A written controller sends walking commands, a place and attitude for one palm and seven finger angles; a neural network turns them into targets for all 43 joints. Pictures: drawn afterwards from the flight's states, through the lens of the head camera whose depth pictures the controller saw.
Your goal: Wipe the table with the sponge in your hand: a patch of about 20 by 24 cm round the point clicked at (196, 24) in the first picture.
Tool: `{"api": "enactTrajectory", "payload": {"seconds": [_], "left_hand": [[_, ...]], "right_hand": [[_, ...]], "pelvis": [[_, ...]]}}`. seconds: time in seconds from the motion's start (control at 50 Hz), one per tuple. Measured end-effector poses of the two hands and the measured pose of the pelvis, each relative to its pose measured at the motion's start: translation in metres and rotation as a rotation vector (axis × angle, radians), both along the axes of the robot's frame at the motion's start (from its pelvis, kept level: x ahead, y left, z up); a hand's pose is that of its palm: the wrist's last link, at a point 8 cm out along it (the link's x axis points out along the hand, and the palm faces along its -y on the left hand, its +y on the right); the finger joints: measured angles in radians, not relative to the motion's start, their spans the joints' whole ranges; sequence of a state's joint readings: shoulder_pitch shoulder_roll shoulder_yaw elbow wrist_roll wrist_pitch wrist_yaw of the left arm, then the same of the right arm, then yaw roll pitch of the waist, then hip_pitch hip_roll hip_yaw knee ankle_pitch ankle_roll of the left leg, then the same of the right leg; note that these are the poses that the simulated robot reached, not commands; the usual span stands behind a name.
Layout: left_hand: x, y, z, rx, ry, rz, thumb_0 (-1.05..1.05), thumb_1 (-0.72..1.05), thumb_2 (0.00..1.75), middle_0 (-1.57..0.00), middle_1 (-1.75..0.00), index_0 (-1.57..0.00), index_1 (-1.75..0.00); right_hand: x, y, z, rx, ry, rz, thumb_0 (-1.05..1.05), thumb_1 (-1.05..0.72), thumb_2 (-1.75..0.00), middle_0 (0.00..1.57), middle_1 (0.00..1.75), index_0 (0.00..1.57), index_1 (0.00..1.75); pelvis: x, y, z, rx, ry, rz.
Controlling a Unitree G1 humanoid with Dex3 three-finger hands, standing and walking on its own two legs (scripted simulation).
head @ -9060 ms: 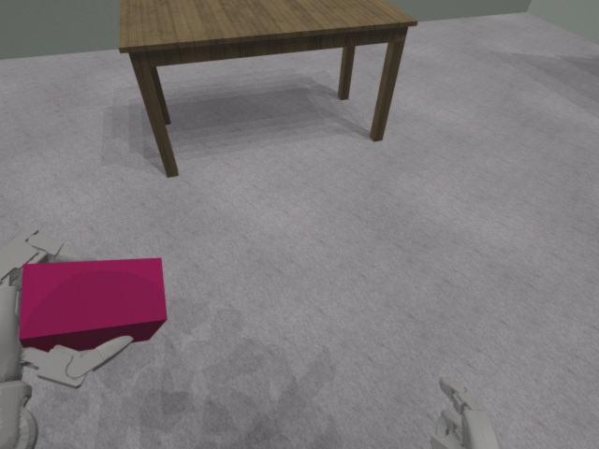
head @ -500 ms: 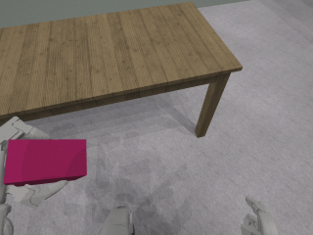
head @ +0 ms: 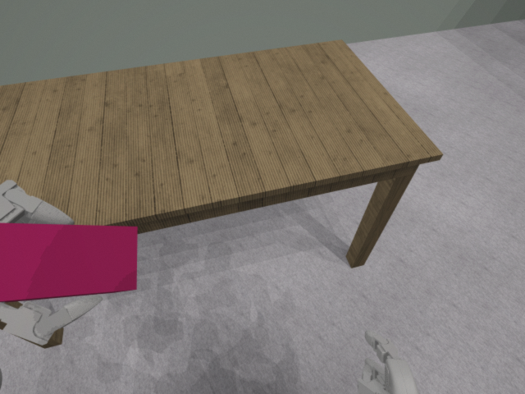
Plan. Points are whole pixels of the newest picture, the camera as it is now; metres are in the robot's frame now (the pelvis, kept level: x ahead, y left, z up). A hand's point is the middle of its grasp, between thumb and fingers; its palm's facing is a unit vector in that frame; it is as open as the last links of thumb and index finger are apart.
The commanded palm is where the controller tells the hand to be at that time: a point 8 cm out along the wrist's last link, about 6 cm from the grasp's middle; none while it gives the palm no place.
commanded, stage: take the last steps up to it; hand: left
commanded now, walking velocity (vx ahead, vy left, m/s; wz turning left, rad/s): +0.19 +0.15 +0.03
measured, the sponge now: (85, 264) +0.22 +0.21 +0.17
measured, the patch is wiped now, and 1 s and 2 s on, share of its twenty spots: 0.00 0.00 0.00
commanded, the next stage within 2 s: come to a stop and stand still in 1.02 s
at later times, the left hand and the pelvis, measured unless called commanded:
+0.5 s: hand (23, 217) +0.26 +0.29 +0.18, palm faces +0.38 -0.77 -0.51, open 10.5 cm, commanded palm +0.21 +0.34 +0.18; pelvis +0.05 +0.06 -0.01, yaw +1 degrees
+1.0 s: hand out of the picture +0.27 +0.36 +0.16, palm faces +0.46 -0.76 -0.46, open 10.5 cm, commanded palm +0.22 +0.38 +0.18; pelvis +0.07 +0.10 +0.00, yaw +2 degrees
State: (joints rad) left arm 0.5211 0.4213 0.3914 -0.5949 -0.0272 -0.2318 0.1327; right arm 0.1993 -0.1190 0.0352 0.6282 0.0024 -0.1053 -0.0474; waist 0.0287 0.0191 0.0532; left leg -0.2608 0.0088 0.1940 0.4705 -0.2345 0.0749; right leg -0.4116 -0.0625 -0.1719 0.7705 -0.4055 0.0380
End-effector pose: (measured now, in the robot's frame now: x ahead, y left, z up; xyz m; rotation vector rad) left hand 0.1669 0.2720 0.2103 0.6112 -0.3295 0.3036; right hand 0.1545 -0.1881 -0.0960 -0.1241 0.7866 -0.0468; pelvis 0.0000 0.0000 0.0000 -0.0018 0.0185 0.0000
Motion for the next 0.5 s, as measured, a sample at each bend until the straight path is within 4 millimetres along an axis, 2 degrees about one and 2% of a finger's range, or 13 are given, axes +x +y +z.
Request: {"api": "enactTrajectory", "payload": {"seconds": [0.06,0.14,0.24,0.32,0.36,0.42,0.5], "left_hand": [[0.007,0.009,-0.006,0.012,0.03,0.072,-0.01,-0.54,1.01,-0.69,-1.37,-0.71,-1.37],[0.018,0.011,-0.024,-0.052,0.051,0.124,-0.01,-0.54,1.01,-0.69,-1.37,-0.71,-1.37],[0.033,0.002,-0.041,-0.156,0.088,0.094,-0.01,-0.54,1.0,-0.69,-1.37,-0.71,-1.37],[0.043,-0.003,-0.029,-0.11,0.085,0.01,-0.01,-0.54,1.0,-0.69,-1.37,-0.71,-1.37],[0.045,0.003,-0.019,-0.065,0.068,-0.019,-0.01,-0.54,1.0,-0.69,-1.37,-0.71,-1.37],[0.048,0.021,-0.006,-0.006,0.036,-0.026,-0.01,-0.54,1.0,-0.69,-1.37,-0.71,-1.37],[0.052,0.059,-0.009,0.01,-0.018,0.005,-0.01,-0.54,1.01,-0.69,-1.37,-0.71,-1.37]], "right_hand": [[0.009,-0.008,-0.01,0.001,0.002,-0.002,0.01,-0.9,-0.89,0.21,0.3,0.2,0.3],[0.02,-0.028,-0.018,-0.027,0.02,-0.004,0.01,-0.9,-0.89,0.21,0.3,0.2,0.3],[0.026,-0.054,0.001,-0.099,0.03,-0.028,0.01,-0.91,-0.89,0.2,0.3,0.2,0.3],[0.03,-0.063,0.015,-0.157,0.029,-0.059,0.01,-0.91,-0.9,0.2,0.3,0.2,0.3],[0.031,-0.062,0.018,-0.176,0.029,-0.072,0.01,-0.91,-0.9,0.2,0.3,0.2,0.3],[0.034,-0.051,0.02,-0.192,0.03,-0.088,0.01,-0.91,-0.9,0.2,0.3,0.2,0.3],[0.041,-0.024,0.011,-0.196,0.017,-0.108,0.01,-0.91,-0.9,0.2,0.3,0.19,0.3]], "pelvis": [[0.009,-0.003,-0.005,0.016,-0.004,0.005],[0.016,-0.005,-0.01,0.013,-0.022,0.015],[0.025,-0.003,0.0,0.045,-0.025,0.013],[0.03,0.005,0.006,0.055,-0.018,0.023],[0.033,0.013,0.006,0.056,-0.015,0.022],[0.039,0.028,0.004,0.051,-0.015,0.018],[0.051,0.056,-0.009,0.018,-0.021,0.011]]}}
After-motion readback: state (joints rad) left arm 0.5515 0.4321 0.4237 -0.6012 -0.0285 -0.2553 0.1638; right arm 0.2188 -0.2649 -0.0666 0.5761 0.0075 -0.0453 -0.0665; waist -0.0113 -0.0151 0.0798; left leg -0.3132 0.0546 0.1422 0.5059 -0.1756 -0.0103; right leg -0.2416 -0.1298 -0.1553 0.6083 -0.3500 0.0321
